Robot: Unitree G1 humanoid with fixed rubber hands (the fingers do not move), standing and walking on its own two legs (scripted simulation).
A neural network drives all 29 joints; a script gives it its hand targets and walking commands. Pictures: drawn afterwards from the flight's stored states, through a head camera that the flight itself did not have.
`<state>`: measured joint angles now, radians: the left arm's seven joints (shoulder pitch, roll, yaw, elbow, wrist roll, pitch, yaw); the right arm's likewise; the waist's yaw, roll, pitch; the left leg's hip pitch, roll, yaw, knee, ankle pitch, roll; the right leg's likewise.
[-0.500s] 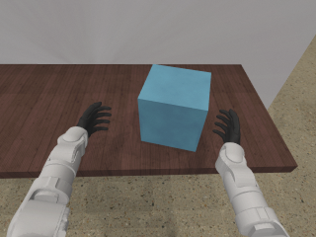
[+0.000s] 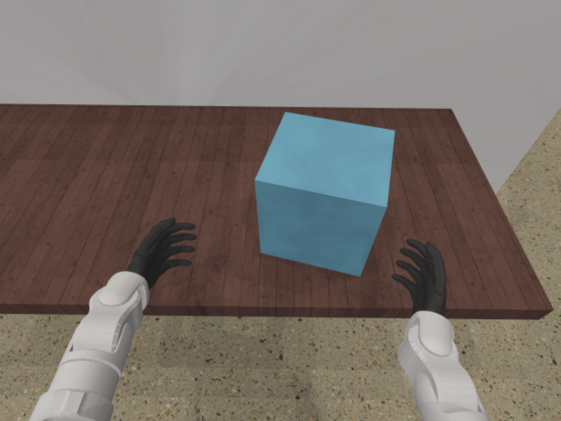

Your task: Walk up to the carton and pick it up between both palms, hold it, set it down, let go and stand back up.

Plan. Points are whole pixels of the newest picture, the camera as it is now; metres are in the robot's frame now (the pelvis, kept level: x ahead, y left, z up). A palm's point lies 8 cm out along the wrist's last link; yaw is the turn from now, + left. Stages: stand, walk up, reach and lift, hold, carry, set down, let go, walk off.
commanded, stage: set down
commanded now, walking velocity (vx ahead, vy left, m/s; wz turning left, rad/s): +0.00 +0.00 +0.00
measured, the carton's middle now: (323, 195) +0.47 -0.09 +0.01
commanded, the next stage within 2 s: let go in 1.86 s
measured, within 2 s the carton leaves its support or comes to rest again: neither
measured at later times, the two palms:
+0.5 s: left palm (114, 306) +0.28 +0.23 +0.03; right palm (427, 329) +0.22 -0.18 +0.02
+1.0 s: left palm (92, 373) +0.21 +0.25 +0.00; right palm (431, 369) +0.17 -0.18 +0.00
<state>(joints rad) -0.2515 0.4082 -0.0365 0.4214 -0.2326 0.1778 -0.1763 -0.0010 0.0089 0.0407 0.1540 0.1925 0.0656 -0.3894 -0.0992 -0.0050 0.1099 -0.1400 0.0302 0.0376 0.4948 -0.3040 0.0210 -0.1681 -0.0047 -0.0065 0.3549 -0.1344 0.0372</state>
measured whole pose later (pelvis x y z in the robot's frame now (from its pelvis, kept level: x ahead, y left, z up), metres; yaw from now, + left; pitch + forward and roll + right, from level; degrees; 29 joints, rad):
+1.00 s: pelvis +0.02 +0.00 -0.01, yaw +1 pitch -10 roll -3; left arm 0.28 0.47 -0.04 0.11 -0.31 0.04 -0.15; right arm 0.43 -0.01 0.06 0.03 0.15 0.00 -0.33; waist 0.01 0.01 0.16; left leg 0.00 0.04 0.03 0.54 -0.38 0.02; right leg -0.03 0.01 -0.01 0.40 -0.21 0.04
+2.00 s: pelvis +0.01 -0.03 +0.00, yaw +1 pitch -8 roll -2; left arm 0.22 0.31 -0.05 0.40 -0.12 0.11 -0.09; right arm 0.28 -0.12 0.03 0.51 0.08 -0.15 -0.13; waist 0.01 0.03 0.14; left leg 0.02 0.05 0.02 0.43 -0.30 -0.02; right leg -0.03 0.02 -0.02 0.35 -0.17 0.00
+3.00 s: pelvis +0.00 -0.04 -0.01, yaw +3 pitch -1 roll +1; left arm 0.39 0.13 0.01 0.87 0.03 -0.02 0.02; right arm 0.27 -0.21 -0.03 1.03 -0.03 0.00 0.02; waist 0.02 0.05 -0.05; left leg -0.19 0.01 0.00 0.50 -0.29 -0.02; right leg -0.28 -0.03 -0.04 0.53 -0.24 -0.01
